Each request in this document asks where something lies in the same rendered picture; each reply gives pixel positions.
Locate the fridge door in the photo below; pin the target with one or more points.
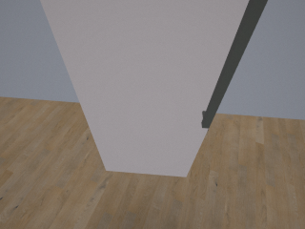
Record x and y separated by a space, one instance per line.
143 72

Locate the handle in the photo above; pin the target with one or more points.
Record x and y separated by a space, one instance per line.
243 35

